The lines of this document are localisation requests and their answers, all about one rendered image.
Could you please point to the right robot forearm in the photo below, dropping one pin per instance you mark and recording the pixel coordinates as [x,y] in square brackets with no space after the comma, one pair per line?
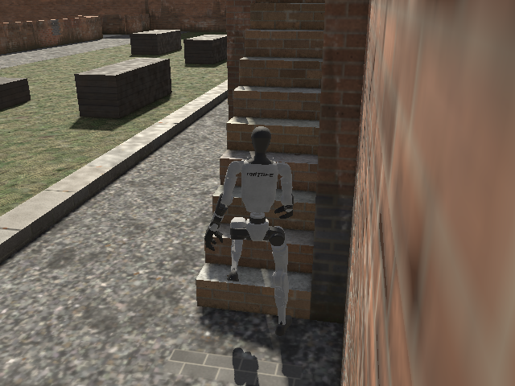
[289,208]

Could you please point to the robot torso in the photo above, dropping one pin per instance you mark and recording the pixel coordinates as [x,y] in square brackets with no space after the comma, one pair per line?
[258,191]

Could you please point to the robot left hand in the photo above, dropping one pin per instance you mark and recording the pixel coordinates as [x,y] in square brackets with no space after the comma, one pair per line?
[208,238]

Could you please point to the robot right upper arm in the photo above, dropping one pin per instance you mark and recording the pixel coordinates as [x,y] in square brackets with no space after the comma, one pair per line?
[286,183]

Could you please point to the robot left upper arm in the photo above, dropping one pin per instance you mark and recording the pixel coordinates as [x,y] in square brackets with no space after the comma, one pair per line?
[230,181]

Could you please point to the robot right hand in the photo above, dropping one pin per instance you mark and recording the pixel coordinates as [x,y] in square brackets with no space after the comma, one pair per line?
[281,209]

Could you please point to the left robot forearm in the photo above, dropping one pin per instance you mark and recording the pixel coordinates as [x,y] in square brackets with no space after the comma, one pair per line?
[218,215]

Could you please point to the left robot shin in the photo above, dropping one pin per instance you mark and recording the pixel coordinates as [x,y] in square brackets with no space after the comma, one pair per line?
[236,249]

